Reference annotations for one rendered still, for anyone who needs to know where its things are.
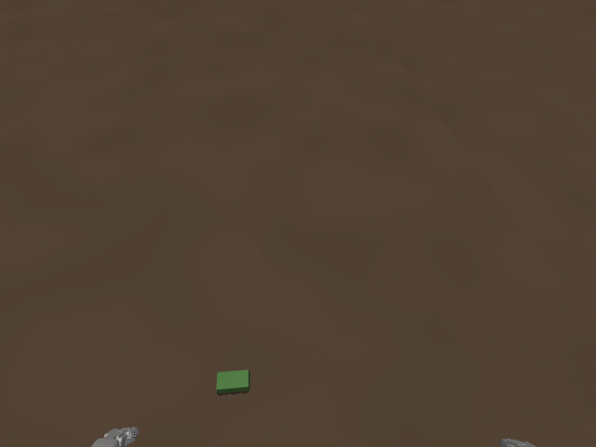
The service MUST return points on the left robot hand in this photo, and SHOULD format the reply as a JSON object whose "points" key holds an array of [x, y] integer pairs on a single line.
{"points": [[117, 437]]}

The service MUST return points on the small box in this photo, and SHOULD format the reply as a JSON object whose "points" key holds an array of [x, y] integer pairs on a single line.
{"points": [[233, 381]]}

